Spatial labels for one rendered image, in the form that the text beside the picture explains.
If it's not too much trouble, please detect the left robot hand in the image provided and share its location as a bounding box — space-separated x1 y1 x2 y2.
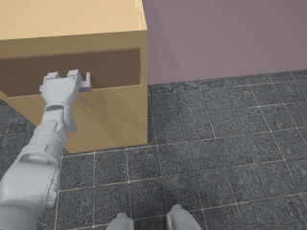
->
41 69 83 133

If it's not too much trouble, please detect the robot left thigh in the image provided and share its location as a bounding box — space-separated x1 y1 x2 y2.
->
106 217 134 230

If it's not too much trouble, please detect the handle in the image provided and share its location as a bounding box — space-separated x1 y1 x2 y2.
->
39 72 92 94

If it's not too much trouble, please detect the cabinet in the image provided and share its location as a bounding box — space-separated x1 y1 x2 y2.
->
0 0 148 153

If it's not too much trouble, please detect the left robot upper arm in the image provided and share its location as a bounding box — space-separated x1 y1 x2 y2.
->
0 161 61 230

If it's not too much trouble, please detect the robot left forearm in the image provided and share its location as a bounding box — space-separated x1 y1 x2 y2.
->
0 102 73 199

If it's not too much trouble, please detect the drawer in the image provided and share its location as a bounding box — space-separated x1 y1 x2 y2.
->
0 47 141 98

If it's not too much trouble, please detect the robot left shin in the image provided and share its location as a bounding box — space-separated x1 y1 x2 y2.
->
117 213 128 218

